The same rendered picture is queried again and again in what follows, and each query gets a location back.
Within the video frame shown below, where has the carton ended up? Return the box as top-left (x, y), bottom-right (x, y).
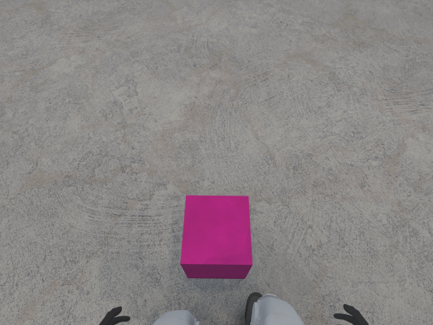
top-left (181, 195), bottom-right (252, 279)

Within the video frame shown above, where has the robot right hand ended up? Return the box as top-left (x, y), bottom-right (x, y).
top-left (334, 304), bottom-right (369, 325)

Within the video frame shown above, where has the robot left hand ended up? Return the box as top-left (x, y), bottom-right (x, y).
top-left (99, 306), bottom-right (130, 325)

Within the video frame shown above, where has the right robot thigh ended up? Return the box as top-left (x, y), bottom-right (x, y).
top-left (251, 297), bottom-right (304, 325)

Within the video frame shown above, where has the robot right foot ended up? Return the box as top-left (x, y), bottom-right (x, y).
top-left (245, 292), bottom-right (262, 325)

